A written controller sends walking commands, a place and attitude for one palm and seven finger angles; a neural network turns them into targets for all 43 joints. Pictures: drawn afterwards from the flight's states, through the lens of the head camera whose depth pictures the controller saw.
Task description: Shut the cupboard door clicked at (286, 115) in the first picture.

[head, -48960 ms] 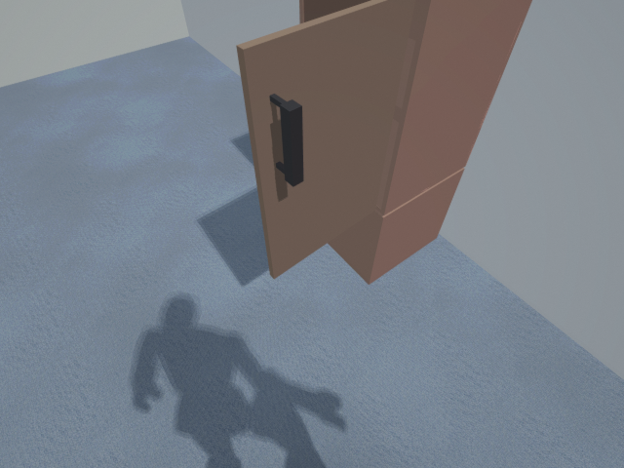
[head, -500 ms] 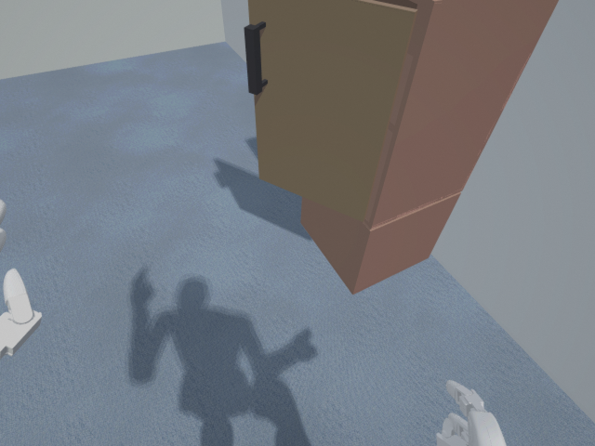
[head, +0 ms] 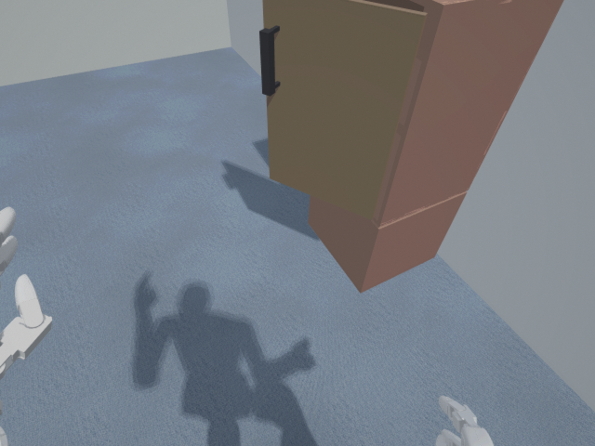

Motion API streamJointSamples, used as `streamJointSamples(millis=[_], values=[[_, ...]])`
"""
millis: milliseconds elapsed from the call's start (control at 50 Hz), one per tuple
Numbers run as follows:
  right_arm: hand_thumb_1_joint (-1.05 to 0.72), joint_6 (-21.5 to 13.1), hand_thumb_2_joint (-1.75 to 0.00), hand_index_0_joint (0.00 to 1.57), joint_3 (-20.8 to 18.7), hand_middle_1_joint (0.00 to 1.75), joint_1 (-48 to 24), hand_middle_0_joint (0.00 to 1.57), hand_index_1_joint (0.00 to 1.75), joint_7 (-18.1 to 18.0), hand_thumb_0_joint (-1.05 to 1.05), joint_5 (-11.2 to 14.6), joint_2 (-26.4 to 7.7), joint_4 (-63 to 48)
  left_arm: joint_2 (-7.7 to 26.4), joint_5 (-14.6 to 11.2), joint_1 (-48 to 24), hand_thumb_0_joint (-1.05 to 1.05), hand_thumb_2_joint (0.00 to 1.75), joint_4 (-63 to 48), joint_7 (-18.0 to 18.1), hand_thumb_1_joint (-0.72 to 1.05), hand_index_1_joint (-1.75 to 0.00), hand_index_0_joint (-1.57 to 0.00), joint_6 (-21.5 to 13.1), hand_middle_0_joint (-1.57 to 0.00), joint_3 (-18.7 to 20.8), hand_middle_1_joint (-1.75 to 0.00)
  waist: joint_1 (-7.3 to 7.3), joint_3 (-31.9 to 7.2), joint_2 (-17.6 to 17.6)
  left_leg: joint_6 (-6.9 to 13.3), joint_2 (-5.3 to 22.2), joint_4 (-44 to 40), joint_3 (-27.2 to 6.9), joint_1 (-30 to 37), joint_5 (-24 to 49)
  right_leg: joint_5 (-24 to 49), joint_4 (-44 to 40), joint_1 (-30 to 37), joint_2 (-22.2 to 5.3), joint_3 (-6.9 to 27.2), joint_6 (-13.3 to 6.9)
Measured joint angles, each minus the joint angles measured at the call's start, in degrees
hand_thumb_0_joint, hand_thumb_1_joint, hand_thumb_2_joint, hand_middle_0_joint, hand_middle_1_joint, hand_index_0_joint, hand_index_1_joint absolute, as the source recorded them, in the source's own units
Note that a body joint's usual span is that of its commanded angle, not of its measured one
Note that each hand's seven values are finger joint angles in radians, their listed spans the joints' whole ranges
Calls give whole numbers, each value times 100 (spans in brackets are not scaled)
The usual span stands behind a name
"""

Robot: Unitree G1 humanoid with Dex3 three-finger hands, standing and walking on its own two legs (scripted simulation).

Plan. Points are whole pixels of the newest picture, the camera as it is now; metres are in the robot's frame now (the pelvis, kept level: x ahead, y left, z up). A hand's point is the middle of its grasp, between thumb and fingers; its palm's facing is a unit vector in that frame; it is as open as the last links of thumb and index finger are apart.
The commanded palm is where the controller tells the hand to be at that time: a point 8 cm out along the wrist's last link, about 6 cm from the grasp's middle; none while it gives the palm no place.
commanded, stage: stop stepping back and stand still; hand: left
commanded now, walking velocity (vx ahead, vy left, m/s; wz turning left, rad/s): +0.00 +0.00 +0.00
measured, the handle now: (272, 60) +0.97 +0.13 +0.08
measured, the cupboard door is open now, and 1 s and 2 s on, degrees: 32 32 32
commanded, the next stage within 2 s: let the arm hang, fingers relaxed in 0.06 s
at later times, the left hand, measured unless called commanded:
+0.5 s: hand out of the picture +0.04 +0.18 -0.17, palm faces +0.00 -0.98 -0.19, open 7.1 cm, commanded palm none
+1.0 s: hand out of the picture +0.03 +0.23 -0.16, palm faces +0.01 -0.95 -0.31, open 7.4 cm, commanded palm none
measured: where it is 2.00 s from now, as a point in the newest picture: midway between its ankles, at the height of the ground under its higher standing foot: outside the picture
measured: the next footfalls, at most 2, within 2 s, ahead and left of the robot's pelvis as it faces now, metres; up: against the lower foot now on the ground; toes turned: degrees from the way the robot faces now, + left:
none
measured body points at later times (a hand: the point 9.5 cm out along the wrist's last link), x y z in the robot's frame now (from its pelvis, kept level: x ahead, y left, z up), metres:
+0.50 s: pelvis -0.02 +0.00 -0.01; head +0.01 +0.01 +0.44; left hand +0.04 +0.23 -0.16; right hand +0.05 -0.27 -0.14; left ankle +0.02 +0.10 -0.74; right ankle +0.01 -0.13 -0.74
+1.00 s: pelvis -0.01 +0.00 +0.00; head -0.01 -0.01 +0.45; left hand +0.03 +0.28 -0.14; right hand +0.03 -0.25 -0.15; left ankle +0.02 +0.10 -0.74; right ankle +0.01 -0.13 -0.74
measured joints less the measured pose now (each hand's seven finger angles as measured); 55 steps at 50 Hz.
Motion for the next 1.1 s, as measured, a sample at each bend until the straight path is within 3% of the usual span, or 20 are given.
streamJointSamples(millis=[160,200,260,320,440,480,560,840,1100], values=[[-90,-27,-90,20,-9,30,-55,20,30,-1,1,-10,11,-61,108,20,-8,2,90,-54,-13,88,-30,-21,-66,-21,74,-30,-71,-31,-51,34,-37,-51,-6,-22,55,61,-67,-7,-34,-8,30],[-90,-217,-90,20,-69,30,-148,20,30,244,1,8,-183,203,222,145,-402,1,90,713,-263,89,-30,-20,-91,-21,-264,-30,-21,-76,69,56,-74,124,-64,-202,22,6,102,-150,-78,-71,44],[-90,-8,-90,20,-102,30,-479,20,30,478,1,-30,-585,584,88,226,-1121,1,90,2621,-695,89,-30,-20,616,-20,-1047,-30,28,-92,354,122,-159,388,-27,-413,-60,-163,519,-437,-177,-35,54],[-90,185,-90,20,-131,30,-728,20,30,526,1,-89,-765,796,-246,299,-1458,1,90,4409,-927,90,-30,-19,1099,-20,-1691,-30,-76,50,486,166,-206,525,64,-478,-105,-262,812,-601,-236,62,105],[-90,458,-90,20,-111,30,-451,20,30,532,1,-171,-596,1214,-943,343,-1406,1,90,6564,-1022,90,-30,-20,1303,-20,-2349,-30,-193,353,13,96,-205,445,71,-377,-46,-305,904,-581,-232,74,47],[-90,535,-90,20,-96,30,-244,20,30,521,0,-183,-471,1432,-1040,304,-1362,1,90,6998,-908,94,-30,-20,1275,-21,-2250,-30,-167,408,-172,60,-165,392,10,-347,-15,-264,798,-509,-189,10,18],[-90,631,-90,20,-98,30,106,20,30,483,1,-191,-275,1890,-851,307,-1314,0,90,7645,-916,98,-30,-20,1193,-21,-2163,-30,-82,448,-328,0,-76,260,-96,-262,46,-129,487,-318,-89,-98,-45],[-90,517,-90,20,-231,30,157,20,30,389,0,-131,-277,2494,-625,288,-1438,1,90,8731,-926,91,-30,-20,1017,-20,-2060,-30,-54,259,150,35,-91,-220,2,182,185,81,-48,113,-83,-7,-12],[-90,427,-90,20,-228,30,-281,20,30,408,0,-129,-377,2619,-612,295,-1970,1,90,8734,-945,90,-30,-20,921,-20,-2089,-30,-65,165,57,21,-119,-527,67,441,266,107,-212,283,-99,57,-2]])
